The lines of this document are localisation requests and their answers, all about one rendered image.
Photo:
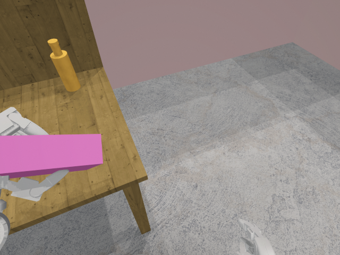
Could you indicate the table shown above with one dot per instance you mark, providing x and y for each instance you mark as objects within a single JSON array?
[{"x": 30, "y": 82}]

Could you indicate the robot right hand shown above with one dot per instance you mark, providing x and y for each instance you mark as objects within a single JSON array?
[{"x": 260, "y": 246}]

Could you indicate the sponge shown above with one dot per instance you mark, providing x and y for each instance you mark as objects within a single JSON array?
[{"x": 31, "y": 155}]

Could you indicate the robot left hand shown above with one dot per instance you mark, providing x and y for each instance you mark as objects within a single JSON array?
[{"x": 12, "y": 123}]

